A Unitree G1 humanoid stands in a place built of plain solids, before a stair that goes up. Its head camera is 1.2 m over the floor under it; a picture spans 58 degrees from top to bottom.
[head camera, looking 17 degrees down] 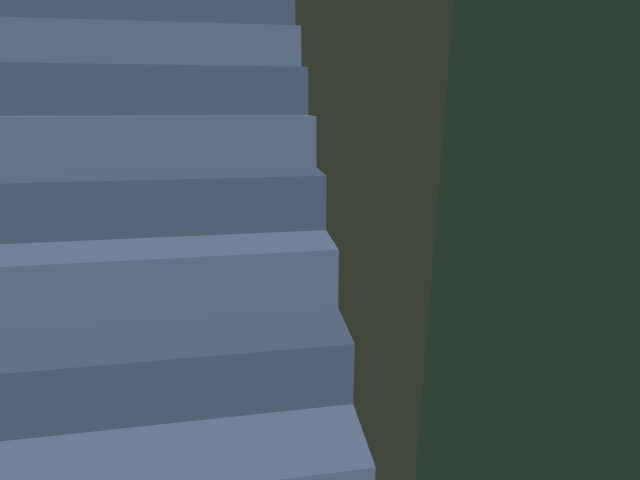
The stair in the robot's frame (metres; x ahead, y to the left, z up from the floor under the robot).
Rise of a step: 0.19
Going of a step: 0.23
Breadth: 1.48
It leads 9 degrees to the left of straight ahead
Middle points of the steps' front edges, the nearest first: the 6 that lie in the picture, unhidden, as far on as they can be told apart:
0.93 0.64 0.59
1.15 0.67 0.78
1.38 0.71 0.98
1.61 0.75 1.17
1.84 0.78 1.37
2.06 0.82 1.56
